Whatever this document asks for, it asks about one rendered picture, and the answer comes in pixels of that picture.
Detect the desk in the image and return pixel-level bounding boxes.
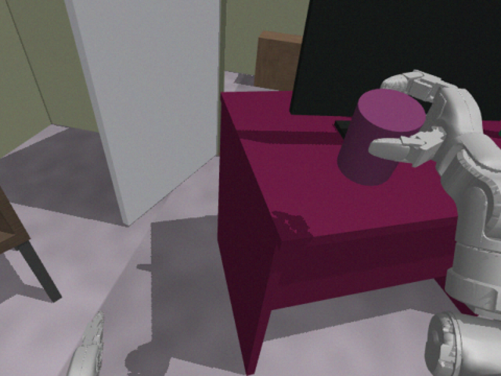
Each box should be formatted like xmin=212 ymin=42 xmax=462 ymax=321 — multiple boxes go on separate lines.
xmin=218 ymin=91 xmax=501 ymax=376

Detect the chair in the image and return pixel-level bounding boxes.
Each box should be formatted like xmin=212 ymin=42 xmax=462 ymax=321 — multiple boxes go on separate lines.
xmin=0 ymin=187 xmax=62 ymax=303

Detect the left robot hand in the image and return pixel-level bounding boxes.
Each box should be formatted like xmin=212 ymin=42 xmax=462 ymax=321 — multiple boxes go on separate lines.
xmin=67 ymin=311 xmax=105 ymax=376

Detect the right robot arm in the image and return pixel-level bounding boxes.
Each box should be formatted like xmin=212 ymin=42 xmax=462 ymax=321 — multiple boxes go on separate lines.
xmin=424 ymin=132 xmax=501 ymax=376

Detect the right robot hand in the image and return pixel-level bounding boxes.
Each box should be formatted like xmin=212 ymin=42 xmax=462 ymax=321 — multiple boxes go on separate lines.
xmin=368 ymin=70 xmax=484 ymax=168

